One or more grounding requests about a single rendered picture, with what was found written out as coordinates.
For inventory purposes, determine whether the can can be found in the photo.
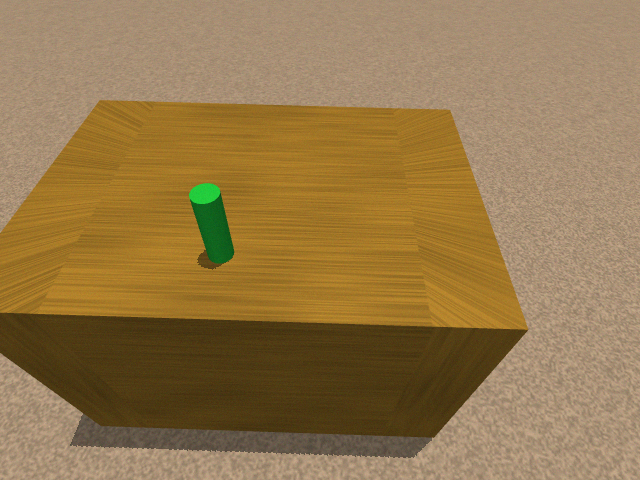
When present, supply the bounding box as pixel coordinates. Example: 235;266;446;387
189;183;234;264

